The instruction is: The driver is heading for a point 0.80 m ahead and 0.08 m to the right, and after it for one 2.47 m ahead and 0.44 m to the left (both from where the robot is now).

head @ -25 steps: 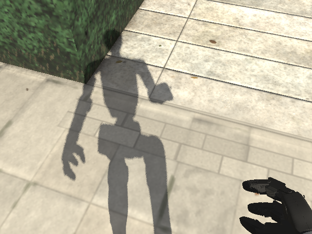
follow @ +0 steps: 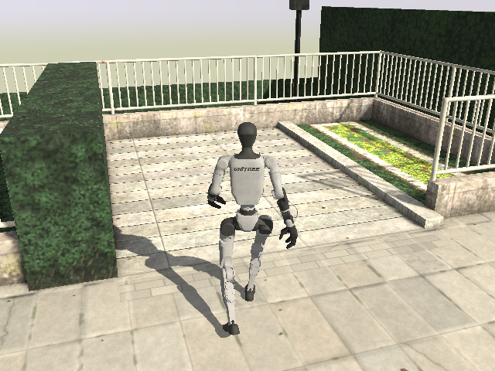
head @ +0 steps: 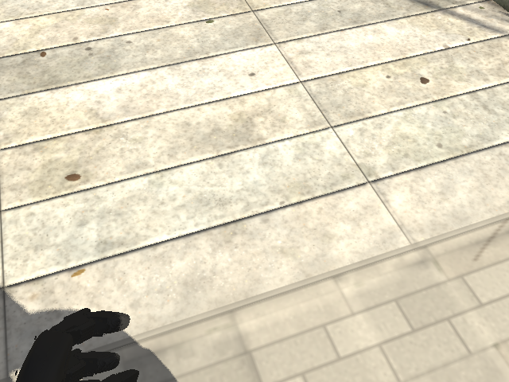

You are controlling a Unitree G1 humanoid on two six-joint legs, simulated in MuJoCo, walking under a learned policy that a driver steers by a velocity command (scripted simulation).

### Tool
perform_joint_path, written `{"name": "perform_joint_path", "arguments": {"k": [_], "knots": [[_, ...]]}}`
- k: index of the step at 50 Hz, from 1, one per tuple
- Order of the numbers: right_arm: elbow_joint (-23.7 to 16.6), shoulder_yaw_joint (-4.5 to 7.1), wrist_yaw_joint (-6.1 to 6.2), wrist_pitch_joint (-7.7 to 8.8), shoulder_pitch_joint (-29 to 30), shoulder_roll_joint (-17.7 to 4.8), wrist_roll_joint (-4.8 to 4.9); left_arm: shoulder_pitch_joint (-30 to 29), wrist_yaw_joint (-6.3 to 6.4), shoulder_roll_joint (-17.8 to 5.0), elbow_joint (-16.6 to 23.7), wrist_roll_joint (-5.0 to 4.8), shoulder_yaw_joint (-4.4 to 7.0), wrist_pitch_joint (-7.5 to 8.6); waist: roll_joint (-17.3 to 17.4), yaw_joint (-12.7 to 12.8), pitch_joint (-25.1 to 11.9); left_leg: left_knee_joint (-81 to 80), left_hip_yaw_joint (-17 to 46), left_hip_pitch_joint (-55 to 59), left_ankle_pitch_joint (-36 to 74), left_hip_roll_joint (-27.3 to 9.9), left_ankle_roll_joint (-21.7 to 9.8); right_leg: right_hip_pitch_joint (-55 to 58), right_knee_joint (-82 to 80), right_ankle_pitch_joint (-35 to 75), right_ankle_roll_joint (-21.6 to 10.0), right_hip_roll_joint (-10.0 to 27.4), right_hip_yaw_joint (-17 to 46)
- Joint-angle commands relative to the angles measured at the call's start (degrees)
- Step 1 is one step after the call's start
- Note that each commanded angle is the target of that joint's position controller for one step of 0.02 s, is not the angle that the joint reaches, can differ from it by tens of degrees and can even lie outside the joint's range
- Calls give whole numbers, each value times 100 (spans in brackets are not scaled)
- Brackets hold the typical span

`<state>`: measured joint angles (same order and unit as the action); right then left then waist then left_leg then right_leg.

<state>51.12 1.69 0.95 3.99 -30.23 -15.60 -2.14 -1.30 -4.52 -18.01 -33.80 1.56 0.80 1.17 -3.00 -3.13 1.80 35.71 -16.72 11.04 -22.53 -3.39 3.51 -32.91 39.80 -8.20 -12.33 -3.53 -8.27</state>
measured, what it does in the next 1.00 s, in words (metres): walks ahead, turning right: left foot, then right foot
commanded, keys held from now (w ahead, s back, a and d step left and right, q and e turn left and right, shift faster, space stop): w+e+shift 0.34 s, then w+shift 0.50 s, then w+q+shift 0.16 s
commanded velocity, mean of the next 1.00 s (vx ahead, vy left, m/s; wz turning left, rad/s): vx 1.00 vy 0.00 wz -0.51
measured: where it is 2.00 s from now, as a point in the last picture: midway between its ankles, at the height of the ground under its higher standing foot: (353, 64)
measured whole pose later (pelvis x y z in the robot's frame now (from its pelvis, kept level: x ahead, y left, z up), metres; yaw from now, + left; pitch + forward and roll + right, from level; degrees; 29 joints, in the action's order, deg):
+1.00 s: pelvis +0.85 -0.23 +0.04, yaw -29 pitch +1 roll -1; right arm 47.7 1.3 -1.5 3.1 -18.5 -15.7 -0.7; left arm 16.7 -0.5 -16.4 -46.8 2.4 1.8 4.5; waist 1.8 -1.0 1.1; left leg 71.7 2.4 -26.7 -14.8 -4.0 -4.4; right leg -13.6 27.5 -15.5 -5.4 -4.2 -6.0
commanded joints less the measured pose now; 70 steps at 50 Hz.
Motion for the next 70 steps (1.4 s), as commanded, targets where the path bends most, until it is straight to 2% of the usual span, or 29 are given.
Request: {"name": "perform_joint_path", "arguments": {"k": [1, 2, 5, 8, 12, 16, 19, 20, 21, 22, 24, 25, 28, 37, 39, 41, 42, 43, 44, 46, 49, 53, 60, 64, 65, 66, 67, 68, 70], "knots": [[-1217, 143, -84, 45, 627, -588, -82, 2226, 333, -1796, -534, 12, 690, -156, -1218, 758, -1126, 5929, 622, -5332, -728, 404, -103, 5516, -553, 29, -1087, 1236, 3467], [-1671, 139, -70, 191, 1151, -936, 3, 2535, 357, -1877, -299, 5, 759, -215, -447, 1152, -2055, 6241, 1939, -6148, -388, 391, -140, 6030, -1730, -1066, -1660, 1719, 5156], [-1672, 40, -53, 279, 1632, -891, -91, 2113, 488, -1225, -554, -60, 618, -34, 792, 418, -161, 4508, 2142, -5680, 120, -265, -137, 3384, -2637, -643, -1063, 1319, 4410], [-1655, 16, -65, -86, 1503, -761, -225, 1891, 468, -884, -560, -98, 465, 203, 814, -26, 168, 3316, 2082, -4780, -309, -500, 113, 1697, -2795, -20, -974, 804, 3516], [-2151, -155, -198, -101, 2785, -363, -30, 1858, 400, -970, -592, -107, 537, 332, 395, 278, 406, 1039, 1798, -3712, 1997, -302, 107, 656, -3011, 410, -519, 166, 2911], [-2145, -91, -197, -62, 2965, -602, 102, 2210, 372, -1113, -719, -177, 623, 315, 92, 570, 60, -179, 1850, -2952, 2613, 66, -90, 1684, -2518, 1508, -116, 377, 3199], [-1671, 176, -32, -3, 1252, -1136, 61, 2123, 390, -1421, -803, -86, 661, 297, 302, -367, -975, -447, 1574, -1260, 1382, 438, -278, 2387, -139, 3431, 260, 289, 2919], [-1419, 307, 91, 34, 65, -1421, -27, 1950, 377, -1076, -756, -47, 553, 372, 459, -922, -1515, -270, 2031, 67, 529, -118, -432, 1582, 1563, 2780, 385, 69, 2624], [-1302, 410, 143, 68, -478, -1887, -248, 2067, 393, -121, -504, -136, 305, 447, 2027, -771, -1951, -1106, 4615, 1146, -1764, -1647, -787, -28, 3490, -1360, 517, -603, 2100], [-1325, 465, 42, 60, 220, -1944, -165, 2596, 383, -160, -370, -192, 195, 454, 2984, -101, -2132, -2271, 7344, 976, -2395, -2183, -1269, -955, 4154, -1755, 486, -531, 1877], [-1392, 304, -73, 24, 1111, -914, -52, 1764, 341, -554, -559, 60, 218, 309, 739, -65, -680, -2120, 5495, -545, -1902, -1621, -1306, -1040, 3910, -796, 527, 203, 1600], [-1256, 272, -91, 36, 1114, -800, -89, 1437, 268, -513, -476, 97, 209, 277, 470, -14, -408, -2128, 4757, -1034, -1085, -1349, -1194, -910, 3604, -771, 568, 316, 1581], [-725, 168, -141, 192, 690, -560, 5, 1134, 135, -204, -242, 129, 90, 158, 782, 198, 16, -2388, 3711, -1604, 109, -1033, -1142, -945, 3018, -948, 669, 410, 1758], [-241, 211, -231, 319, 304, -1023, 164, -449, -47, -196, 349, 67, -125, 203, 563, 224, 578, -3603, 1475, -1850, 3724, -856, -1093, 449, -231, 941, 532, 399, 395], [-116, 252, -164, 266, 136, -1317, 152, -80, 70, -357, 213, 137, -56, 206, 911, 476, 102, -2545, 1236, -1082, 6543, -947, -985, 1070, -389, 333, 360, 15, 167], [-83, 270, -63, 114, 271, -1490, 131, 1894, 244, -692, -421, 141, 148, 203, 1004, 1460, -989, 81, 1051, -1303, 7475, -878, -858, 3159, -659, -180, 164, -250, 213], [-216, 198, -54, 91, 285, -1206, 108, 2861, 352, -1080, -709, 212, 305, 199, 685, 1765, -1590, 2052, 1126, -2503, 5645, -623, -836, 4666, -575, -1104, 57, 550, 1121], [-489, -7, -173, 106, -295, -167, 198, 2698, 428, -1527, -680, 329, 419, 218, -1026, 908, -2160, 4276, 1461, -4637, -332, 323, -725, 5964, -1198, -2840, -280, 2368, 4127], [-631, 109, -113, 132, 152, -784, 242, 2708, 431, -1373, -594, 143, 442, 208, -612, 1183, -2488, 4930, 2275, -5194, -283, 445, -920, 5794, -2132, -3004, -270, 2590, 5554], [-721, 76, -129, 139, 910, -687, 241, 2087, 432, -759, -828, 102, 347, 323, 185, 750, -568, 4253, 2149, -5366, 771, -92, -928, 3907, -2405, -1460, -82, 2126, 3640], [-483, 41, -296, -140, 627, -403, 95, 1904, 427, -290, -1006, 54, 229, 504, 27, 210, -135, 3674, 2216, -4583, 878, -414, -786, 2510, -2996, -754, 218, 1737, 2371], [-840, 24, -414, -299, 1780, -240, 102, 2121, 384, -146, -1292, -65, 197, 680, 81, 244, 533, 2947, 1913, -5351, 1735, -460, -732, 2419, -3521, 902, 638, 1349, 836], [-1168, -90, -598, -205, 2749, -293, 131, 2499, 598, -583, -1498, -96, 190, 716, 19, 190, 332, 473, 469, -4054, 3224, 506, -1185, 3363, -2959, 5831, 1271, 1182, -665], [-216, 327, -390, -277, -628, -1190, 106, 1599, 787, -1176, -1156, 87, 386, 336, -227, -1570, -1152, 247, 1123, -598, 1698, 901, -1805, 2616, 1899, 6830, 1263, 1491, -393], [-118, 455, -247, -295, -603, -1365, 225, 1444, 628, -715, -1173, 128, 307, 338, 690, -1320, -807, 57, 1728, -76, 1366, 534, -2034, 1292, 4261, 1055, 1176, 487, -349], [-299, 585, -207, -394, 84, -1993, 81, 1933, 564, -45, -565, 62, 108, 451, 1998, -254, -1087, -157, 4452, 1125, 1788, -596, -3052, -1174, 6129, -2228, 1480, -120, 380], [-583, 634, -182, -411, 285, -1941, 124, 1642, 553, -259, -256, 63, 30, 616, 1122, -452, -1641, -1604, 6169, 1301, 124, -1098, -3406, -1863, 5993, -1892, 1330, 72, 1365], [-591, 565, -126, -392, 482, -1515, 119, 1319, 519, -440, -249, 88, 24, 715, 199, -273, -768, -2304, 6155, 343, -562, -1079, -3032, -1887, 5204, -1368, 1224, 405, 1499], [-541, 456, -96, -276, 837, -1145, 135, 1254, 498, -420, -277, 201, 6, 622, -309, 319, 103, -2405, 5236, -1493, 386, -636, -2622, -1138, 4133, -1229, 1324, 770, 1424]]}}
